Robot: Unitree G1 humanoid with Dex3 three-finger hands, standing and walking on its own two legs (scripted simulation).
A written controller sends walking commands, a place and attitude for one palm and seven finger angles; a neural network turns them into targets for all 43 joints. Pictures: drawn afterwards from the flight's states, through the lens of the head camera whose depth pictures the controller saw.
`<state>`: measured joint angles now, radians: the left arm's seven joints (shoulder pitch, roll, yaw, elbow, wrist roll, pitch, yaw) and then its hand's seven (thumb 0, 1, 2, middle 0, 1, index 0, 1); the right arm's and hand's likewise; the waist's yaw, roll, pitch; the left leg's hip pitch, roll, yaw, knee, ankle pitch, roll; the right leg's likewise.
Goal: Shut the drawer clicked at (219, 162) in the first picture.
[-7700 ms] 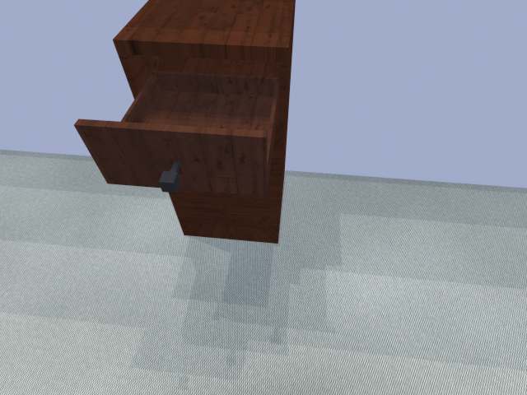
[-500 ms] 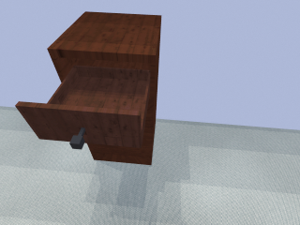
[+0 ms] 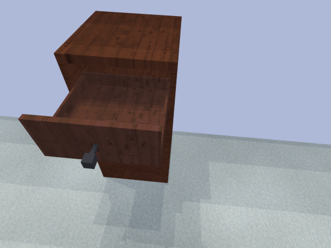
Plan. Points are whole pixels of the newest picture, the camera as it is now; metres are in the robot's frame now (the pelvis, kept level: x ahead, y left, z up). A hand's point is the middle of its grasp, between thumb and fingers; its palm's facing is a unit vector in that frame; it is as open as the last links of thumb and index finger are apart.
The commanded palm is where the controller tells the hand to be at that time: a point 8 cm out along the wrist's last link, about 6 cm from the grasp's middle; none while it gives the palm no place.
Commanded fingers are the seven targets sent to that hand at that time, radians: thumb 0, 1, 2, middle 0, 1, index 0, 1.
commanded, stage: look again from close up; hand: left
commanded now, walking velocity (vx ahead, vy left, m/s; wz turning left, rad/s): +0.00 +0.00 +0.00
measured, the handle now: (91, 155) +0.36 +0.24 -0.01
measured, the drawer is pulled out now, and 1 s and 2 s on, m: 0.29 0.29 0.29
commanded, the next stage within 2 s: come to a stop and stand still in 0.14 s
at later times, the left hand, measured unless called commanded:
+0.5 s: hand out of the picture -0.01 +0.16 -0.18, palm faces +0.04 -0.99 -0.14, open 7.4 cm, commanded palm none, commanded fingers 0.00 0.90 0.90 -0.20 -0.30 -0.20 -0.30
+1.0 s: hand out of the picture +0.00 +0.18 -0.17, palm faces +0.03 -0.97 -0.22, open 7.4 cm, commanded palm none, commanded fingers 0.00 0.90 0.90 -0.20 -0.30 -0.20 -0.30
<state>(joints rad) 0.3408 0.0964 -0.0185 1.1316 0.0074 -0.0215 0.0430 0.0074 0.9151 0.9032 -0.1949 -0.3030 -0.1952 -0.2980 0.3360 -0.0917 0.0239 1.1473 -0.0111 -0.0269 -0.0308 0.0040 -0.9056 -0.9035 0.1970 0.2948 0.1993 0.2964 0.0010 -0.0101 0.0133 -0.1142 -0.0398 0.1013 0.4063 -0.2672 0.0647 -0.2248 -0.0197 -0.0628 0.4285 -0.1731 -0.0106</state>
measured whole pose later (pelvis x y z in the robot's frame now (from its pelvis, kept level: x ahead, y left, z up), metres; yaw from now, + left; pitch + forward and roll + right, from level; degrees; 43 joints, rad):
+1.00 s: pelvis +0.02 +0.01 -0.01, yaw +0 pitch -2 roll +1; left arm 0.34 0.11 -0.02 1.12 0.01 0.00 0.04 0.00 0.91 0.90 -0.19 -0.30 -0.19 -0.30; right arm 0.35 -0.16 0.03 1.06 -0.02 -0.02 -0.03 0.01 -0.91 -0.90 0.20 0.29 0.20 0.30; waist 0.00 0.06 -0.01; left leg -0.11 -0.06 0.12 0.45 -0.32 0.08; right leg -0.25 -0.05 -0.04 0.54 -0.26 0.01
